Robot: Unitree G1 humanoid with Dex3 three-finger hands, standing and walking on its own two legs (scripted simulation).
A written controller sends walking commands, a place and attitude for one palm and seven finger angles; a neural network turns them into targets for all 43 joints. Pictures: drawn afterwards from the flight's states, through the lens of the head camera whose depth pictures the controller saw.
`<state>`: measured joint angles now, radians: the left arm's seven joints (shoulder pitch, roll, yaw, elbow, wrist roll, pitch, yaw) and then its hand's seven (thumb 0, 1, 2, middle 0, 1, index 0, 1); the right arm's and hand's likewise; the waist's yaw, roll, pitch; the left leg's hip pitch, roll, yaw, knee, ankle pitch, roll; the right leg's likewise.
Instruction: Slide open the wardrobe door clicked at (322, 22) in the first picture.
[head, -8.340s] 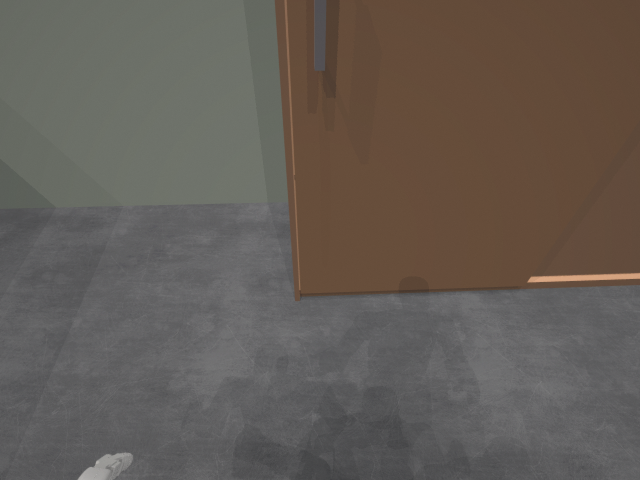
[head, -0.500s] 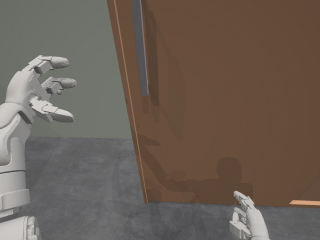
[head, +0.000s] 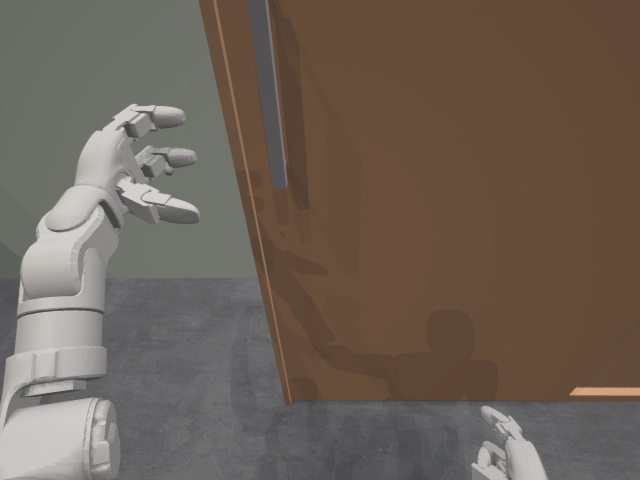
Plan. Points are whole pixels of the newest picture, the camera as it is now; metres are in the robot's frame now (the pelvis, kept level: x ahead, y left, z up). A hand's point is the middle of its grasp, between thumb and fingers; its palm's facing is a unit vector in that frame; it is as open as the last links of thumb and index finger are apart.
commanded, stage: move the hooked fingers beside the handle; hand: left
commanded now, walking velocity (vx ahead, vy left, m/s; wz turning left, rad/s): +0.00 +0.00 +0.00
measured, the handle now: (271, 91) +0.52 +0.11 +0.27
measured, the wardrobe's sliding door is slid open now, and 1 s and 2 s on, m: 0.00 0.00 0.00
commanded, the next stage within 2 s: feel for the door with the fingertips in 1.46 s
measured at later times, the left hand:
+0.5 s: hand (212, 148) +0.43 +0.17 +0.24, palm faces +0.07 -1.00 +0.01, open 14.0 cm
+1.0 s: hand (222, 140) +0.45 +0.16 +0.24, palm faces +0.08 -1.00 -0.01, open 14.0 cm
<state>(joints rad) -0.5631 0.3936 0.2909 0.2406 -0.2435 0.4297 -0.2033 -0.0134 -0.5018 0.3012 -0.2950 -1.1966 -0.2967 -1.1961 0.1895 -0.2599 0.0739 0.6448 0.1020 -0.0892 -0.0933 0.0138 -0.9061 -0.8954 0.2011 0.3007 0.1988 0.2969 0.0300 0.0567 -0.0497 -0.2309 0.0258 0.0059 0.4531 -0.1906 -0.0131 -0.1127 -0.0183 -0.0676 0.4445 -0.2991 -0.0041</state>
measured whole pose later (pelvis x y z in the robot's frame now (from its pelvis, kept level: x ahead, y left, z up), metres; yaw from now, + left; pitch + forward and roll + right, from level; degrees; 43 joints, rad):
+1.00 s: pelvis +0.01 +0.00 +0.00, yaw -2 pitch +1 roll +0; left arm -0.79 0.34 0.29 0.61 -0.15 0.24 -0.07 -0.01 -0.50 0.30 -0.29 -1.20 -0.30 -1.20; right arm 0.31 -0.26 0.02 0.68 0.08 -0.05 -0.08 0.01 -0.91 -0.90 0.20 0.30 0.20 0.30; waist -0.02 0.04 -0.05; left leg -0.25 0.04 0.04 0.44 -0.20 -0.01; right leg -0.14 -0.01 -0.03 0.42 -0.29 0.00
